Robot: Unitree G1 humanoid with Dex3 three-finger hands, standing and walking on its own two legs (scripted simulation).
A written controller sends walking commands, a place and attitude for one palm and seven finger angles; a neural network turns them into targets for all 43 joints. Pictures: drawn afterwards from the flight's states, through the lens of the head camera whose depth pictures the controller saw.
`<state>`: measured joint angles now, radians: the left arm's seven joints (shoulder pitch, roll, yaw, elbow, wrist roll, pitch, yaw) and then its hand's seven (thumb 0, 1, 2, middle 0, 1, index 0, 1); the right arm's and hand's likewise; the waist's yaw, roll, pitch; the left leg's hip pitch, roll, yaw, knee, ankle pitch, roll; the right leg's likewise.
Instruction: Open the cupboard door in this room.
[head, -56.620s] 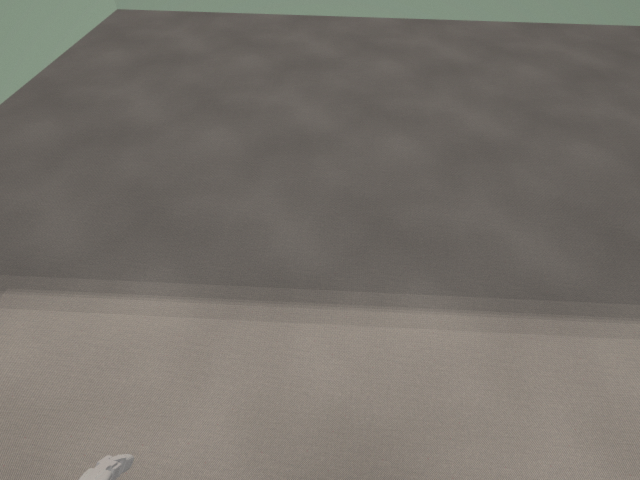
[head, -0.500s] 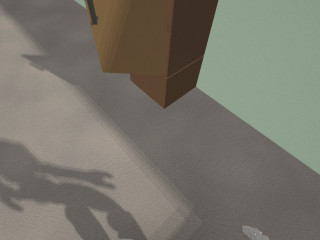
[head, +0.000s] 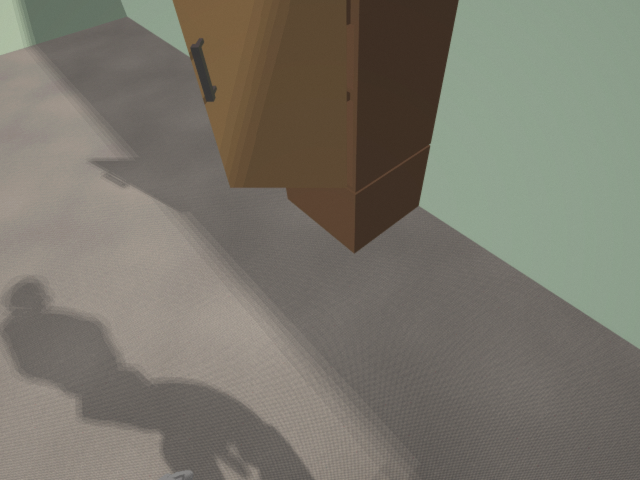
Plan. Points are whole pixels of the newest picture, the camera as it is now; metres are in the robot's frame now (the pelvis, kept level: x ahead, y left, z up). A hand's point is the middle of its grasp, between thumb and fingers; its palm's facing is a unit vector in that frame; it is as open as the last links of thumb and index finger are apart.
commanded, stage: take the last steps up to it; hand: left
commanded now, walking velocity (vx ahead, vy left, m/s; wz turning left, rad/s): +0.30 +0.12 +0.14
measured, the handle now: (205, 70) +1.02 +0.34 +0.02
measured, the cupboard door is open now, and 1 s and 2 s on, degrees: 46 46 46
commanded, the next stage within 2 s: come to a stop and stand still in 1.18 s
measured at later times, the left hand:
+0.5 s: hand out of the picture +0.04 +0.20 -0.17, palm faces +0.21 -0.97 -0.13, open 7.3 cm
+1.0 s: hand (207, 287) +0.47 +0.26 -0.15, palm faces -0.04 -0.97 -0.23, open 7.3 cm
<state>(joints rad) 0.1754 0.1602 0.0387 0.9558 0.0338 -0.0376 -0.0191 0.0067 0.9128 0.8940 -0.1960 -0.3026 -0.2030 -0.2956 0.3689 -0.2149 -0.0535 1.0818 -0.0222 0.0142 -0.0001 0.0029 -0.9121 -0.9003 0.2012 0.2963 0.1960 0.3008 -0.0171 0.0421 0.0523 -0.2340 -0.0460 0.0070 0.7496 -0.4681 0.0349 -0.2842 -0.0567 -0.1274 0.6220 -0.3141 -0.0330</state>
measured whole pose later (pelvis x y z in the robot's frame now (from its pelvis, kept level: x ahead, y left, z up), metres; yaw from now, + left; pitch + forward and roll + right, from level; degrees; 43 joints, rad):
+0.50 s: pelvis +0.17 +0.07 -0.01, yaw +6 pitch +0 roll +1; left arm 0.47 0.11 0.02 1.18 0.02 -0.03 0.00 0.01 0.91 0.89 -0.20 -0.30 -0.20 -0.30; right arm 0.10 -0.17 -0.05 1.00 -0.03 -0.05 0.02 0.00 -0.91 -0.90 0.20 0.30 0.19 0.30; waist 0.05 -0.03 0.09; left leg -0.42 0.02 0.14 0.64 -0.20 0.06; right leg -0.10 -0.16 -0.13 0.81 -0.53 0.03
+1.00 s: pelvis +0.35 +0.07 +0.00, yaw +0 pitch +1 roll +2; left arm 0.10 0.18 0.04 0.96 0.03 -0.05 -0.02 0.01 0.92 0.89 -0.19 -0.30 -0.20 -0.29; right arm 0.41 -0.16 -0.03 1.14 -0.03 -0.03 0.00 0.00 -0.91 -0.90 0.20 0.30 0.19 0.30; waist -0.04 0.02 0.07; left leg -0.10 0.04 0.19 0.60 -0.45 0.00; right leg -0.37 -0.06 -0.11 0.61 -0.26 -0.03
